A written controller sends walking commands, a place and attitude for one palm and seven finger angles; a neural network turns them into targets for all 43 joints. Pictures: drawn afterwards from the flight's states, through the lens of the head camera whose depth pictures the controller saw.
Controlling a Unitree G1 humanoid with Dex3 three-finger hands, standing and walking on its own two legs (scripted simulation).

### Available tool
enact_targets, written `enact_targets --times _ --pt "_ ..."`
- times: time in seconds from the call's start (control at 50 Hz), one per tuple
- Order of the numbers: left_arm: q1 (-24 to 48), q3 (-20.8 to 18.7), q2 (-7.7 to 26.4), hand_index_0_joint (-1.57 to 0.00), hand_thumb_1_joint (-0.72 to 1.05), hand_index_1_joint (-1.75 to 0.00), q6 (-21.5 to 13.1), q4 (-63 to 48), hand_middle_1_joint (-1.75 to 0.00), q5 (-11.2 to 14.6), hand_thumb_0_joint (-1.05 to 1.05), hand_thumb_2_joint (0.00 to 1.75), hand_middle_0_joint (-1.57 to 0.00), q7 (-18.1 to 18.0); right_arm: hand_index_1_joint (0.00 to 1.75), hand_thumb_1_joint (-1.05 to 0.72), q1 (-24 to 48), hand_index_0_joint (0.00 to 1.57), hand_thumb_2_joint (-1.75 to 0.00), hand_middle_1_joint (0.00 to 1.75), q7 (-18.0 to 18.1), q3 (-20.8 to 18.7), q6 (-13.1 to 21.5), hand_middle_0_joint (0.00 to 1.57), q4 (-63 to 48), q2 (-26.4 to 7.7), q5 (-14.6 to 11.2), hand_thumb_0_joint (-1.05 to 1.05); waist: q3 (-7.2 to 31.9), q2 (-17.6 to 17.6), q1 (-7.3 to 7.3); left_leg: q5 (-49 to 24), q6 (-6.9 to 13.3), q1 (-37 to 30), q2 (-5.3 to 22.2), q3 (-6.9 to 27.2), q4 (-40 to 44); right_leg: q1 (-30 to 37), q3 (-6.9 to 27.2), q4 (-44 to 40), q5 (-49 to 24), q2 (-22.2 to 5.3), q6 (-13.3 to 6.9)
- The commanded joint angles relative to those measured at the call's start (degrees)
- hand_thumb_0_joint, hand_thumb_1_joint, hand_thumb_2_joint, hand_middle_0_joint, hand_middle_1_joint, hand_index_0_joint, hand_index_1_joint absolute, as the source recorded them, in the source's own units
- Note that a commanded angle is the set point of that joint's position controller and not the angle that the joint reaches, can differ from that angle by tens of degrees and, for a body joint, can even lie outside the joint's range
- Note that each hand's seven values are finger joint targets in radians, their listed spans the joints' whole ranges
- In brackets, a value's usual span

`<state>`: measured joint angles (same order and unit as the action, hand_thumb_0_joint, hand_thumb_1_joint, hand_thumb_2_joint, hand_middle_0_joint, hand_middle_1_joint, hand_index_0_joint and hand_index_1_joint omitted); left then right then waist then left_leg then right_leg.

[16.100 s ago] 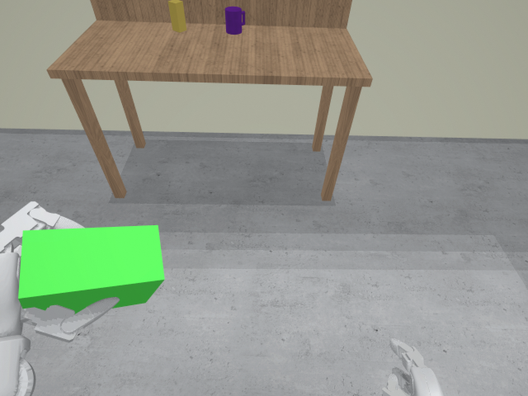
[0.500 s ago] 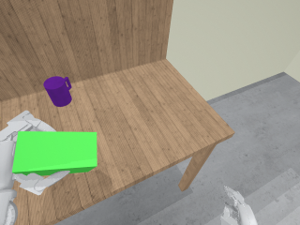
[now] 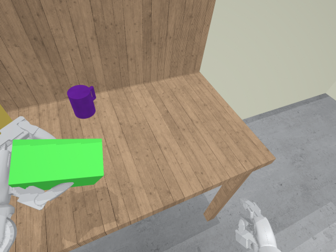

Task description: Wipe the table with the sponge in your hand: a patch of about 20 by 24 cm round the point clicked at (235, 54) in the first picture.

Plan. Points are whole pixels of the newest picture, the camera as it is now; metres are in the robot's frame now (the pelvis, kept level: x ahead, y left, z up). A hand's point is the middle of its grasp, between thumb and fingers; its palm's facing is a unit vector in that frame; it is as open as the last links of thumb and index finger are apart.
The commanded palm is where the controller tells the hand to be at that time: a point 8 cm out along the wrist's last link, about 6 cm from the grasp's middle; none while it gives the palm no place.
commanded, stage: come to a stop and stand still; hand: left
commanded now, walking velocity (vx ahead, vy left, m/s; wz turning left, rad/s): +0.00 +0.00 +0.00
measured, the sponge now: (73, 165) +0.24 +0.21 +0.13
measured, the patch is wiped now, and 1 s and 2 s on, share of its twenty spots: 0.00 0.00 0.00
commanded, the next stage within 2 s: look again from close up in 0.48 s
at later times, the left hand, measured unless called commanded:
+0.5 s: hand (26, 169) +0.21 +0.27 +0.16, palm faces +0.33 -0.86 -0.40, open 10.2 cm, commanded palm +0.15 +0.30 +0.17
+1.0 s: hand (28, 171) +0.20 +0.26 +0.16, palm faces +0.35 -0.86 -0.37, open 10.2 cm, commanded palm +0.14 +0.30 +0.17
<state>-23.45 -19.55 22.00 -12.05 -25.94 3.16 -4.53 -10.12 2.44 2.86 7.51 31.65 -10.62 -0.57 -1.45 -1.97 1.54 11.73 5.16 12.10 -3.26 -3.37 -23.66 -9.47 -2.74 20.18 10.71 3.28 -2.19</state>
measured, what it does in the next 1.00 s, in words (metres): stands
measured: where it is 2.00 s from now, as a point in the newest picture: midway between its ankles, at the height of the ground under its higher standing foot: outside the picture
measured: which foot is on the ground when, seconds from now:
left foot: down 0.00-1.00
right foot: down 0.00-1.00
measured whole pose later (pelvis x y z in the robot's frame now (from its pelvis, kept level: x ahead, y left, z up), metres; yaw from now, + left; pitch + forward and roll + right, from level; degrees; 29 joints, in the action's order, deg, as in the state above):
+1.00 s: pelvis -0.02 +0.02 +0.00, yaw +0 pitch -1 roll -2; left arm -24.3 -19.2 21.2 -12.0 -25.9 2.3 -4.8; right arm -11.6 3.0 1.7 7.5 32.5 -11.6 -0.7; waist -2.2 -0.8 1.2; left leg 9.5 5.6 12.1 -4.8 -4.0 -21.7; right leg -10.5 -2.2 20.5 9.5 1.7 -0.7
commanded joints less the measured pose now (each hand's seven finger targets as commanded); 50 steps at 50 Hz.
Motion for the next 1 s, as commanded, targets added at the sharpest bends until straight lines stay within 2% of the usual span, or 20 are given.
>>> enact_targets --times 0.0,0.16,0.18,0.2,0.28,0.3,0.38,0.4,0.48,0.5,0.58,0.6,0.68,0.7,0.78,0.8,0.84,0.88,0.9,0.98 --pt "4.58 -4.69 7.53 -1.2 0.1 -1.6 -3.41 -11.44 -1.6 0.66 0.0 1.3 -1.2 -1.1 0.3 -0.9 3.57 0.2 -0.9 0.3 0.64 -3.2 2.5 0.2 -8.14 -7.77 0.12 0.0 7.79 6.37 -0.35 -9.08 -5.45 -1.85 10.03 10.53 6.51 1.82 6.08 -0.81 -6.13 -5.8 0.8" --pt "5.28 -5.44 8.64 -1.2 0.1 -1.6 -3.4 -12.14 -1.6 0.07 0.0 1.3 -1.2 -1.33 0.3 -0.9 3.07 0.2 -0.9 0.3 0.86 -3.8 2.72 0.2 -8.55 -8.2 -0.06 0.0 7.72 5.41 -0.28 -5.58 -6.52 -0.62 10.29 11.71 8.18 2.74 5.75 -0.35 -4.3 -5.72 0.86" --pt "4.84 -6.68 9.45 -1.2 0.1 -1.6 -3.39 -12.2 -1.6 -0.23 0.0 1.3 -1.2 -1.52 0.3 -0.9 4.12 0.2 -0.9 0.3 0.86 -3.72 2.96 0.2 -8.42 -8.03 -0.28 0.0 7.56 6.34 -0.14 -4.58 -6.69 -0.73 10.25 10.98 8.64 2.27 5.44 0.14 -3.78 -5.25 0.99" --pt "4.98 -4.61 7.37 -1.2 0.1 -1.6 -3.61 -11.69 -1.6 0.07 0.0 1.3 -1.2 -1.21 0.3 -0.9 3.41 0.2 -0.9 0.3 0.8 -3.4 2.72 0.2 -8.33 -8.02 0.0 0.0 6.97 6.37 -0.29 -3.13 -6.55 0.43 10.43 11.68 9.45 2.46 4.75 0.31 -3.06 -5.15 1.09" --pt "4.76 -7.13 9.82 -1.2 0.1 -1.6 -3.98 -13.72 -1.6 -0.62 0.0 1.3 -1.2 -1.6 0.3 -0.9 4.0 0.2 -0.9 0.3 0.78 -3.9 3.38 0.2 -8.28 -8.09 -0.32 0.0 7.67 8.02 -0.07 -1.91 -7.08 -0.1 10.51 11.34 9.72 2.62 4.87 1.46 -2.73 -5.01 0.99" --pt "4.58 -5.23 7.84 -1.2 0.1 -1.6 -4.26 -13.23 -1.6 -0.28 0.0 1.3 -1.2 -1.3 0.3 -0.9 3.27 0.2 -0.9 0.3 0.74 -3.6 3.15 0.2 -8.08 -8.16 0.05 0.0 7.12 7.79 -0.21 -0.09 -6.99 1.58 10.74 12.36 10.89 3.18 4.18 1.87 -2.08 -4.71 1.16" --pt "2.77 -7.42 9.33 -1.2 0.1 -1.6 -4.14 -12.99 -1.6 -0.52 0.0 1.3 -1.2 -1.53 0.3 -0.9 3.25 0.2 -0.9 0.3 0.73 -4.18 3.59 0.2 -7.92 -8.28 -0.24 0.0 7.96 6.7 -0.12 -5.15 -8.02 -0.62 10.44 11.39 9.4 2.55 4.46 1.77 -3.41 -4.92 0.91" --pt "2.46 -5.68 7.73 -1.2 0.1 -1.6 -4.38 -12.38 -1.6 -0.17 0.0 1.3 -1.2 -1.17 0.3 -0.9 2.69 0.2 -0.9 0.3 0.66 -3.96 3.25 0.2 -7.72 -8.36 0.07 0.0 7.53 6.63 -0.24 -4.65 -8.05 -0.08 10.65 11.79 10.03 2.42 3.81 1.81 -2.73 -4.66 1.06" --pt "1.34 -7.58 9.28 -1.2 0.1 -1.6 -3.79 -11.0 -1.6 -0.39 0.0 1.3 -1.2 -1.32 0.3 -0.9 3.2 0.2 -0.9 0.3 0.76 -4.34 3.44 0.2 -7.91 -8.31 -0.41 0.0 7.42 4.65 -0.1 -4.77 -8.07 -0.66 10.53 10.72 9.31 2.04 4.42 1.14 -3.09 -5.11 1.05" --pt "2.01 -5.2 6.91 -1.2 0.1 -1.6 -3.89 -10.24 -1.6 -0.01 0.0 1.3 -1.2 -0.96 0.3 -0.9 2.62 0.2 -0.9 0.3 0.71 -4.04 3.11 0.2 -7.67 -8.33 -0.14 0.0 6.64 4.63 -0.35 -2.5 -7.75 0.6 10.54 11.22 9.91 2.06 4.15 0.92 -2.32 -5.08 1.15" --pt "3.5 -7.1 9.26 -1.2 0.1 -1.6 -3.75 -12.38 -1.6 -0.66 0.0 1.3 -1.2 -1.46 0.3 -0.9 3.66 0.2 -0.9 0.3 0.91 -4.36 3.48 0.2 -7.87 -8.42 -0.45 0.0 7.45 5.74 -0.2 -2.24 -7.57 0.08 10.06 10.76 9.31 2.55 5.08 0.72 -3.48 -5.16 0.92" --pt "3.51 -5.14 7.2 -1.2 0.1 -1.6 -3.88 -11.09 -1.6 -0.19 0.0 1.3 -1.2 -1.15 0.3 -0.9 3.26 0.2 -0.9 0.3 0.89 -3.99 3.14 0.2 -7.72 -8.42 -0.13 0.0 6.63 5.55 -0.35 -0.34 -7.23 1.33 10.15 11.16 9.99 2.65 4.71 0.54 -2.83 -5.16 1.09" --pt "3.24 -7.22 9.4 -1.2 0.1 -1.6 -3.63 -12.71 -1.6 -0.45 0.0 1.3 -1.2 -1.62 0.3 -0.9 3.82 0.2 -0.9 0.3 1.03 -4.39 3.49 0.2 -7.79 -8.43 -0.41 0.0 8.0 5.58 -0.25 -4.29 -7.37 -1.13 9.53 10.55 8.13 2.14 5.67 -0.04 -4.37 -5.51 0.62" --pt "3.52 -4.96 7.07 -1.2 0.1 -1.6 -3.86 -11.93 -1.6 -0.08 0.0 1.3 -1.2 -1.26 0.3 -0.9 3.3 0.2 -0.9 0.3 0.9 -3.99 3.15 0.2 -7.59 -8.45 -0.06 0.0 7.18 5.59 -0.41 -3.0 -7.24 -0.08 9.65 11.11 8.79 2.01 5.01 -0.19 -3.3 -5.36 0.73" --pt "3.77 -6.47 8.76 -1.2 0.1 -1.6 -3.53 -12.78 -1.6 -0.46 0.0 1.3 -1.2 -1.65 0.3 -0.9 3.61 0.2 -0.9 0.3 1.06 -4.37 3.27 0.2 -7.72 -8.39 -0.41 0.0 7.28 7.1 -0.42 -3.18 -7.35 -1.01 9.51 10.66 8.38 1.4 5.97 -0.45 -3.69 -5.48 0.39" --pt "3.92 -4.97 7.19 -1.2 0.1 -1.6 -3.8 -11.97 -1.6 -0.08 0.0 1.3 -1.2 -1.35 0.3 -0.9 3.22 0.2 -0.9 0.3 1.02 -4.02 3.01 0.2 -7.57 -8.5 -0.02 0.0 6.89 6.48 -0.41 -2.72 -7.37 -0.11 9.8 11.41 9.21 1.71 5.04 -0.18 -3.38 -5.2 0.62" --pt "3.94 -5.51 8.12 -1.2 0.1 -1.6 -3.71 -12.51 -1.6 -0.18 0.0 1.3 -1.2 -1.41 0.3 -0.9 3.0 0.2 -0.9 0.3 1.15 -4.43 3.11 0.2 -7.8 -8.49 -0.13 0.0 7.72 7.18 -0.44 -4.11 -7.55 -0.75 10.03 11.41 8.69 2.26 5.61 -0.11 -4.08 -5.65 0.43" --pt "3.9 -6.46 8.88 -1.2 0.1 -1.6 -3.5 -12.82 -1.6 -0.46 0.0 1.3 -1.2 -1.63 0.3 -0.9 3.72 0.2 -0.9 0.3 1.14 -4.31 3.24 0.2 -7.81 -8.31 -0.43 0.0 7.37 6.68 -0.32 -5.11 -7.83 -1.63 9.94 10.75 8.84 1.25 5.21 0.13 -3.95 -5.21 0.54" --pt "3.99 -4.71 7.13 -1.2 0.1 -1.6 -3.7 -12.23 -1.6 -0.02 0.0 1.3 -1.2 -1.28 0.3 -0.9 3.33 0.2 -0.9 0.3 1.12 -3.95 2.9 0.2 -7.71 -8.47 -0.02 0.0 6.92 6.75 -0.36 -4.74 -7.82 -0.55 10.04 11.37 9.66 1.6 4.53 0.3 -3.56 -4.98 0.77" --pt "2.4 -6.53 8.72 -1.2 0.1 -1.6 -3.18 -12.12 -1.6 -0.2 0.0 1.3 -1.2 -1.48 0.3 -0.9 3.62 0.2 -0.9 0.3 1.16 -4.31 2.91 0.2 -8.01 -8.34 -0.43 0.0 7.76 5.75 -0.3 -6.09 -7.83 -1.93 9.85 10.48 8.44 1.53 5.33 -0.57 -4.48 -5.46 0.49"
